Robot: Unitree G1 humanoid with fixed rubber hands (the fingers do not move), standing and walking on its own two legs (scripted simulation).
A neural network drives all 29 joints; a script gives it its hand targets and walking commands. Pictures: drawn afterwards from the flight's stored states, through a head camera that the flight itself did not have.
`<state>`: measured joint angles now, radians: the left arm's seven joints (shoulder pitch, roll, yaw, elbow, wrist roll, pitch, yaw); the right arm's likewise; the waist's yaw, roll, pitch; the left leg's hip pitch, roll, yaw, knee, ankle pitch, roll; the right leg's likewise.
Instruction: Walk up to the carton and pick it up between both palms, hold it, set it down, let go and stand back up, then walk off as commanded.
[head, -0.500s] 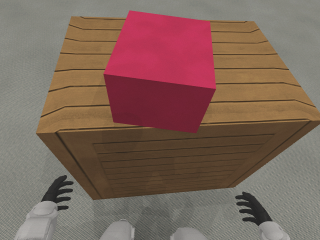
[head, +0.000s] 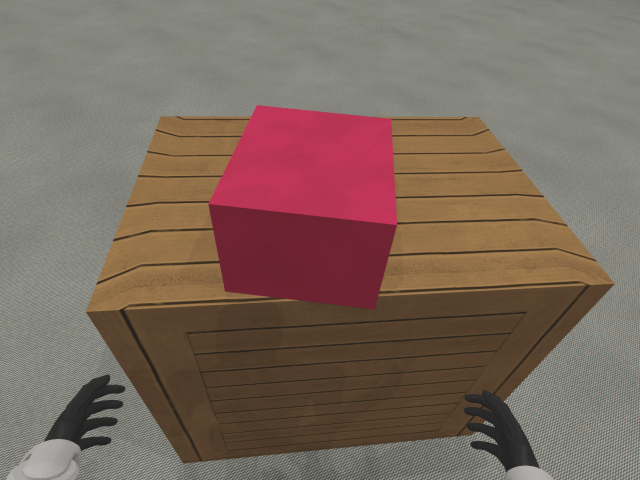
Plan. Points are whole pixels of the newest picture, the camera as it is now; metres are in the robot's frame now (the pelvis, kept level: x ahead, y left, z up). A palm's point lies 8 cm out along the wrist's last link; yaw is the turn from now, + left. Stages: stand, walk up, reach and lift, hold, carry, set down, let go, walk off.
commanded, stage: reach and lift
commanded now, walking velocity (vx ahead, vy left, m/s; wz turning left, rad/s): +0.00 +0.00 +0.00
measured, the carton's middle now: (312, 201) +0.52 +0.01 +0.07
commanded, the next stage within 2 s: none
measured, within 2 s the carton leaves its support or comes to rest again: neither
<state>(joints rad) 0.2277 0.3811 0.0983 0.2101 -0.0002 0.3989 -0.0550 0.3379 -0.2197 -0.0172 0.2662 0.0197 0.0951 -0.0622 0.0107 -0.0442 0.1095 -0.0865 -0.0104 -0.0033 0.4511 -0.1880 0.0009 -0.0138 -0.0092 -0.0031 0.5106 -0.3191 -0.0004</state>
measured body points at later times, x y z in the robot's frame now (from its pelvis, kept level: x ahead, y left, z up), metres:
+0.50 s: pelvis -0.01 +0.01 +0.00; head -0.05 +0.02 +0.45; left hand +0.20 +0.29 +0.05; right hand +0.18 -0.20 +0.06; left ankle +0.05 +0.13 -0.74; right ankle -0.01 -0.11 -0.74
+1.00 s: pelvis +0.01 +0.00 +0.00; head -0.03 +0.02 +0.45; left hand +0.22 +0.29 +0.10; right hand +0.21 -0.18 +0.10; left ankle +0.05 +0.13 -0.74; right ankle -0.01 -0.11 -0.74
